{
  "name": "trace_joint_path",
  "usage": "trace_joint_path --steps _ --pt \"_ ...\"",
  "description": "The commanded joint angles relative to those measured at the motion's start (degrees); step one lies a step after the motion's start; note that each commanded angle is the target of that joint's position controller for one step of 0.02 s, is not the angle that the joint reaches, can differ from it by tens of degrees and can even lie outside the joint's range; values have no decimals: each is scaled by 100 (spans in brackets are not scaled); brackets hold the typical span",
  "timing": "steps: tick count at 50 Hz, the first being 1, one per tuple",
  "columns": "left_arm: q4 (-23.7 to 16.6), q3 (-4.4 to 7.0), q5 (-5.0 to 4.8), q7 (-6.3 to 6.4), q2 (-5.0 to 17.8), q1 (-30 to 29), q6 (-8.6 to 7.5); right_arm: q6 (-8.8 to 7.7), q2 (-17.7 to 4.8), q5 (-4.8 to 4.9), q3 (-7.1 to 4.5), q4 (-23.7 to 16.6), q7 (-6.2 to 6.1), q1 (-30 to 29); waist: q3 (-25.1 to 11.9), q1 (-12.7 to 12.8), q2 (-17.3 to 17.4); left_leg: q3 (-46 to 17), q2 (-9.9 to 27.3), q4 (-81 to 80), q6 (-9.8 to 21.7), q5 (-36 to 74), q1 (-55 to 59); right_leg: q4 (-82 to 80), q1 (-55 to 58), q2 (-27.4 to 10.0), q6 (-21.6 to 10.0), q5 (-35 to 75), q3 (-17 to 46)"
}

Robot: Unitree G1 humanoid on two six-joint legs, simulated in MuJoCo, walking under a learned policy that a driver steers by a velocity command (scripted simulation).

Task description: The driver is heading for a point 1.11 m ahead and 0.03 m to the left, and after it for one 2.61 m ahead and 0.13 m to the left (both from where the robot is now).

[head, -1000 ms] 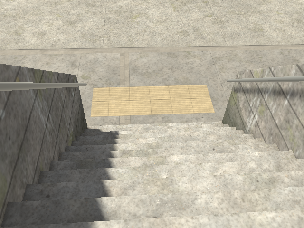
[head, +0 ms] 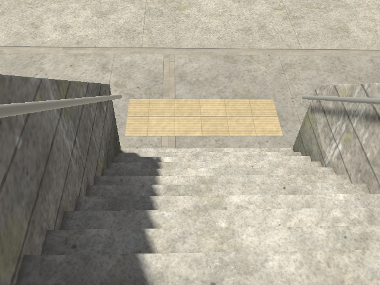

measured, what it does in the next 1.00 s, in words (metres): walks ahead: right foot, then left foot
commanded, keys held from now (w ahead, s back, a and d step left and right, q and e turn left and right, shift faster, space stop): e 0.10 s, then no key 0.10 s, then w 0.28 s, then w+q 0.52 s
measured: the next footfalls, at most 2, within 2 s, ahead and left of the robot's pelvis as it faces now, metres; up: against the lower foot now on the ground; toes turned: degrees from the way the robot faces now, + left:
right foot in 0.46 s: +0.01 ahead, -0.09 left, +0.00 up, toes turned -8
left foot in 0.86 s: +0.20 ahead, +0.05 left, +0.00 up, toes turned -1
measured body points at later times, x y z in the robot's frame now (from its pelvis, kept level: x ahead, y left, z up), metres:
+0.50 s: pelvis +0.02 -0.01 +0.00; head +0.02 -0.01 +0.45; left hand +0.20 +0.21 -0.10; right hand +0.02 -0.28 -0.13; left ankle +0.02 +0.10 -0.72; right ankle -0.03 -0.08 -0.73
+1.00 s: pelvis +0.16 +0.00 -0.01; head +0.17 +0.01 +0.44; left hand +0.26 +0.27 -0.13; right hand +0.26 -0.26 -0.12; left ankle +0.16 +0.05 -0.73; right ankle +0.15 -0.14 -0.65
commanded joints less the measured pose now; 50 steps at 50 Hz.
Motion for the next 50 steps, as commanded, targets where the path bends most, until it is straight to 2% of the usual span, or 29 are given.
trace_joint_path --steps 1,2,3,4,6,10,14,16,20,22,23,24,25,26,27,28,30,34,38,40,41,42,43,44,45,46,47,49,50 --pt "-580 177 36 102 496 -429 -142 -154 -1487 -131 -378 -359 -30 495 158 -439 1289 -2962 2511 -2119 807 -1148 807 1875 -1982 329 125 -2196 -159" --pt "-471 239 121 87 738 -400 -172 -203 -1166 -145 -299 -418 -18 229 152 -184 736 -2457 2303 -1915 885 -401 449 2546 -1546 -43 172 -1772 40" --pt "-311 258 120 32 719 -157 -165 -245 -870 -123 -216 -476 -1 -135 78 97 592 -1797 1895 -1734 805 344 277 3100 -1249 -60 211 -1388 -95" --pt "-151 265 120 -3 712 123 -119 -267 -692 -81 -162 -577 15 -417 -103 274 633 -1258 1597 -1593 710 938 339 3598 -1094 -76 282 -1167 -235" --pt "19 269 120 -5 749 369 -12 -294 -481 -61 -103 -708 33 -434 -387 230 881 -636 1404 -1286 786 2210 461 4344 -937 -135 428 -1093 -455" --pt "-97 120 30 -2 544 -197 106 -302 -590 -11 -162 -518 32 348 -394 -181 832 -581 1531 -1021 938 2567 1210 3902 -1227 -180 586 -1113 -383" --pt "-92 -14 108 -22 429 -495 115 -285 -720 -17 -261 -329 77 883 -245 -498 1104 -998 1610 -1567 946 -727 1507 2404 -1079 -310 489 -1289 -484" --pt "-120 -90 120 -36 341 -678 70 -285 -762 -27 -304 -246 127 1012 -13 -572 1105 -1088 1678 -1743 1004 -1272 1277 1714 -780 -408 361 -1565 -726" --pt "-43 -206 89 -24 216 -529 -147 -262 -848 -40 -393 -42 184 1126 147 -473 992 -965 1619 -1705 1019 -1293 587 472 340 -480 -70 -1677 -1241" --pt "240 -274 99 4 19 168 -285 -212 -752 66 -388 -32 180 820 180 -26 759 -561 1322 -1206 771 -1142 -317 -836 1777 -448 -350 -499 -1420" --pt "421 -246 149 41 143 713 -360 -237 -535 62 -338 -95 167 638 22 210 417 -283 1082 -533 539 -1201 -1203 -876 2859 -744 -437 -680 -859" --pt "456 -179 215 85 569 1348 -421 -297 50 22 -176 -348 195 421 -275 443 -824 457 512 1282 230 -1648 -2146 -1462 3571 -2232 -613 -1971 1110" --pt "479 47 115 122 1231 1359 -400 -306 -316 -25 -244 -614 175 33 475 548 -1277 530 80 1823 109 -1672 -3276 -1872 2910 -2985 -1218 -1817 2263" --pt "494 -14 115 139 922 1221 -422 -315 -675 -36 -360 -592 184 -119 775 467 -601 63 372 2354 59 -1318 -3386 -1804 2763 -2853 -1351 -1483 1899" --pt "426 -122 101 148 599 862 -476 -342 -642 23 -371 -451 227 104 710 216 -402 -218 353 2372 3 -863 -3057 -1764 2555 -2552 -1193 -798 1292" --pt "391 -166 132 150 444 611 -532 -354 -605 77 -381 -271 255 429 616 9 -467 -350 314 2341 -49 -545 -2726 -1783 2475 -2252 -980 -18 687" --pt "436 -204 108 175 342 534 -664 -316 -645 3 -425 -88 358 645 387 -114 -569 -194 137 2461 -64 -141 -2168 -1765 2316 -1918 -795 1524 -85" --pt "616 -216 92 151 355 572 -750 -214 -285 -75 -306 -136 395 419 308 -174 -557 288 81 2288 37 738 -1082 -1482 1496 -1728 -594 3225 -1109" --pt "633 -184 120 176 523 659 -652 -146 -349 -48 -268 -277 427 188 365 -88 -391 524 151 1786 227 223 -1013 -970 1689 -1947 -638 3705 -1305" --pt "532 -171 139 218 663 475 -662 -146 -463 -84 -333 -23 383 836 -137 -307 -340 1017 -227 2082 409 342 11 10 1524 -1834 -552 5292 -1627" --pt "577 -135 125 273 784 504 -594 -154 -451 -23 -341 1 332 1300 -247 -534 -375 671 -222 1295 602 -989 474 719 1400 -1968 -596 5233 -1520" --pt "594 -99 138 269 852 347 -547 -188 -581 -108 -418 205 313 2153 -574 -1060 -48 458 -229 583 829 -597 1427 2208 987 -1841 -488 4730 -1644" --pt "511 -153 156 238 493 390 -537 -229 -1038 -45 -520 180 257 2333 -744 -1087 1147 -1388 911 -238 1295 415 2116 4623 -134 -1076 -240 1003 -1861" --pt "216 -217 242 190 99 653 -528 -292 -1234 148 -429 -140 311 1580 -685 -189 1398 -3672 1978 -277 1929 3558 2342 5624 -1702 -317 62 -1858 -1062" --pt "54 -152 324 199 541 250 -540 -292 -1289 306 -561 -143 306 1570 -802 -597 1084 -3476 2021 -586 2435 2968 1903 5522 -1977 -528 206 -1615 -568" --pt "70 -63 221 216 747 110 -539 -276 -1021 224 -489 -129 280 1332 -356 -407 689 -3057 1906 -570 2365 2461 1345 5315 -1989 -794 270 -1428 -478" --pt "130 -20 233 226 817 94 -511 -260 -751 164 -399 -189 280 992 -9 -200 351 -2574 1638 -540 2068 2161 595 4779 -1744 -984 307 -1325 -511" --pt "189 -41 349 194 584 90 -305 -292 -618 120 -318 -279 218 756 26 -52 408 -2128 1166 -552 1633 2242 -73 4110 -1272 -1022 415 -1112 -703" --pt "183 -33 330 201 487 33 -220 -310 -634 150 -306 -254 196 834 59 -50 388 -2005 1081 -473 1580 2826 -163 4042 -1233 -985 454 -875 -771"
